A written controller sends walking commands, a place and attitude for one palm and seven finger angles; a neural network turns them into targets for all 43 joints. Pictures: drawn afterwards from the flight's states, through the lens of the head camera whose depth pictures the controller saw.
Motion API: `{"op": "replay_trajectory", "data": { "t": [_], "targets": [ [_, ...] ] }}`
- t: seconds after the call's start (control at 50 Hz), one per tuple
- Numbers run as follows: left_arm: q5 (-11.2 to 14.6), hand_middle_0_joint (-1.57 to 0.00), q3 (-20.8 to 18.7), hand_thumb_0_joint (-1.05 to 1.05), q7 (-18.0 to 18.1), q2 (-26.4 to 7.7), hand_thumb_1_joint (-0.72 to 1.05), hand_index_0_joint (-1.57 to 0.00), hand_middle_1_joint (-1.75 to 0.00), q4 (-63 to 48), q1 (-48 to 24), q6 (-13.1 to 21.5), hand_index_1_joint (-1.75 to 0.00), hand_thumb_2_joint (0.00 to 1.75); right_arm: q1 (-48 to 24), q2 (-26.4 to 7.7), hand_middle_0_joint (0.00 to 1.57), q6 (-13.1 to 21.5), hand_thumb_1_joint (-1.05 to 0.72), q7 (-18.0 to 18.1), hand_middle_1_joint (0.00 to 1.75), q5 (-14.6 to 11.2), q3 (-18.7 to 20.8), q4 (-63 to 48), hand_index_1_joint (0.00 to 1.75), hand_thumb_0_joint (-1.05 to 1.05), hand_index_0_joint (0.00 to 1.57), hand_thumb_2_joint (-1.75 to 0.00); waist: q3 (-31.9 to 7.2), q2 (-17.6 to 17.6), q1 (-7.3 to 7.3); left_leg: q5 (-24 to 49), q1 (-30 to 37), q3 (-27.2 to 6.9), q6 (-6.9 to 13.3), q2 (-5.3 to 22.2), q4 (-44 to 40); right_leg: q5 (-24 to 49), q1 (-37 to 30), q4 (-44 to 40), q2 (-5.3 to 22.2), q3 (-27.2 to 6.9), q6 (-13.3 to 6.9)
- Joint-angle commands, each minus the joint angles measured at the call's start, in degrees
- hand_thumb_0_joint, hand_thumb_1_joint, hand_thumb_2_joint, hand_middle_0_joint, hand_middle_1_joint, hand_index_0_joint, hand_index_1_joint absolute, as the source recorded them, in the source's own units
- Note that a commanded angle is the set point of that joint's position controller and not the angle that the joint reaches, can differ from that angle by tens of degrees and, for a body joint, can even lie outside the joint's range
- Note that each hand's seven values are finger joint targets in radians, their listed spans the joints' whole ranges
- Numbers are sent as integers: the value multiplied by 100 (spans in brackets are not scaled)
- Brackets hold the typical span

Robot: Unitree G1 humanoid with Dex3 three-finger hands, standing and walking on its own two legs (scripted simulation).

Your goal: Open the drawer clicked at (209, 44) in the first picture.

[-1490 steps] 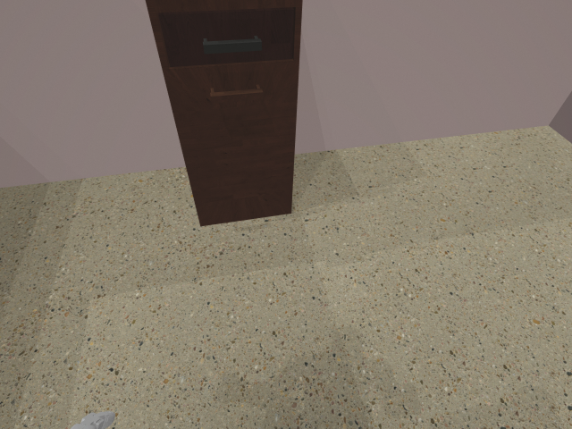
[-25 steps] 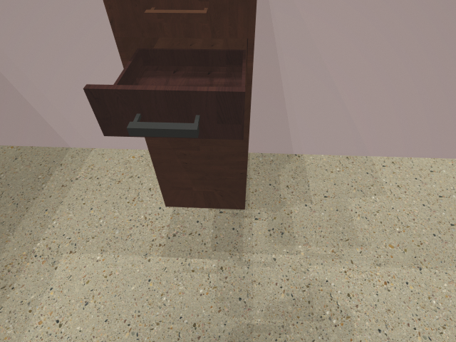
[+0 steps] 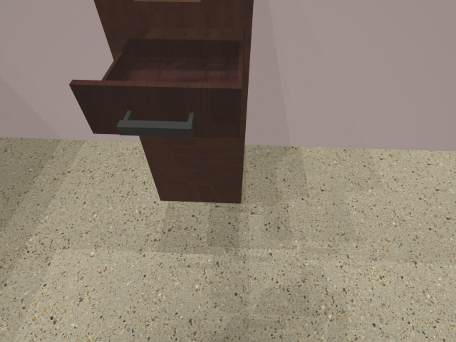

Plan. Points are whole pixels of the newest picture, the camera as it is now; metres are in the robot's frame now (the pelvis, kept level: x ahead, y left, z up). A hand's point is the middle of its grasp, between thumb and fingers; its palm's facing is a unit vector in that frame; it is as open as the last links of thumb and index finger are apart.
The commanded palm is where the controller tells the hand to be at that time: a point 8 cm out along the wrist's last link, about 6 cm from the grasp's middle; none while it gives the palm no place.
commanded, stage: look to check the result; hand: left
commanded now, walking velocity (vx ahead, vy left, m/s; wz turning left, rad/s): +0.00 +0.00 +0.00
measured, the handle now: (157, 122) +0.56 +0.20 +0.05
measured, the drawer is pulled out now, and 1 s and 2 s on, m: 0.30 0.30 0.30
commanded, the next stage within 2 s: stand and wait in 0.42 s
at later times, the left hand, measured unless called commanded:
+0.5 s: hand out of the picture +0.03 +0.17 -0.17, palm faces +0.02 -0.98 -0.21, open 7.4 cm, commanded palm none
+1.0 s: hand out of the picture +0.04 +0.16 -0.17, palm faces +0.01 -0.98 -0.21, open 7.4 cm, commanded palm none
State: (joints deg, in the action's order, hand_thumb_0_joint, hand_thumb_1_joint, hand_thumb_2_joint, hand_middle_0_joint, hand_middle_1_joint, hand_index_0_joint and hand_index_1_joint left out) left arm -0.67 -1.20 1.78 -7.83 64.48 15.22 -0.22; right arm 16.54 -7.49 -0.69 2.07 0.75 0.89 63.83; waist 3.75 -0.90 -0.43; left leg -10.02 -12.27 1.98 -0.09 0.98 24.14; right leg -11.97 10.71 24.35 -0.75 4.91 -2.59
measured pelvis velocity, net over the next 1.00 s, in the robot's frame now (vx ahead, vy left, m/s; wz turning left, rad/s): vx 0.03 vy -0.02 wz -0.02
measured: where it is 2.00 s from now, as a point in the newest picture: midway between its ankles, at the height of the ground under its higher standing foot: outside the picture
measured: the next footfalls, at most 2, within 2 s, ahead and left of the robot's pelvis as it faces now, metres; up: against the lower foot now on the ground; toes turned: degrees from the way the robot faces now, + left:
none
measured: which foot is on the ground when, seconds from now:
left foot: down 0.00-1.00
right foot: down 0.00-1.00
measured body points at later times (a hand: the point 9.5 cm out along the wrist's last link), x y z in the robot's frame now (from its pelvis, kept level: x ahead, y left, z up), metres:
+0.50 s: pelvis +0.02 -0.01 +0.00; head +0.04 -0.02 +0.45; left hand +0.03 +0.22 -0.15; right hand +0.02 -0.23 -0.16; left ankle +0.03 +0.12 -0.74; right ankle +0.02 -0.09 -0.74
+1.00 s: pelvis +0.03 -0.02 +0.00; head +0.05 -0.03 +0.45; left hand +0.04 +0.21 -0.15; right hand +0.02 -0.23 -0.16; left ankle +0.03 +0.12 -0.74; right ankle +0.02 -0.09 -0.74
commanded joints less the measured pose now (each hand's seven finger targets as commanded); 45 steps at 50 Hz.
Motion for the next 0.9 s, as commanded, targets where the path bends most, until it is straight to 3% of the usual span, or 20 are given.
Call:
{"op": "replay_trajectory", "data": {
  "t": [0.0, 0.36, 0.52, 0.58, 0.7, 0.88],
  "targets": [
    [1, -20, -102, 0, 48, -669, 90, -20, -30, -136, 318, 86, -30, 90, 334, -498, 20, 48, -90, 12, 30, 25, 71, -108, 30, 0, 20, -90, 85, 3, -27, 100, 83, -469, 131, 474, -452, -205, 238, -756, 704, -741, -23],
    [18, -20, -88, 0, 54, -751, 90, -20, -30, -114, 240, 113, -30, 90, 163, -606, 20, 60, -90, 30, 30, 15, 42, -25, 30, 0, 20, -90, -28, 18, -25, 444, 286, -405, 92, 524, -465, 496, -48, -751, 707, -749, 0],
    [19, -20, -80, 0, 52, -771, 90, -20, -30, -119, 217, 104, -30, 90, 119, -607, 20, 47, -90, 29, 30, 18, 41, -17, 30, 0, 20, -90, 77, -22, -15, 379, 302, -356, 82, 516, -467, 420, 11, -817, 710, -770, 11],
    [18, -20, -99, 0, 57, -797, 90, -20, -30, -128, 237, 116, -30, 90, 113, -621, 20, 48, -90, 31, 30, 4, 52, -19, 30, 0, 20, -90, 17, 120, 2, 398, 357, -350, 84, 520, -465, 476, -20, -822, 690, -759, 18],
    [21, -20, -88, 0, 65, -791, 90, -20, -30, -131, 207, 127, -30, 90, 130, -617, 20, 61, -90, 41, 30, 11, 55, -5, 30, 0, 20, -90, -55, -16, -16, 565, 391, -334, 76, 535, -449, 860, -129, -757, 711, -757, 16],
    [22, -20, -90, 0, 62, -794, 90, -20, -30, -123, 232, 126, -30, 90, 131, -632, 20, 48, -90, 44, 30, 6, 55, -7, 30, 0, 20, -90, 50, 84, -3, 426, 419, -330, 76, 537, -486, 614, -34, -836, 663, -798, 13]
  ]
}}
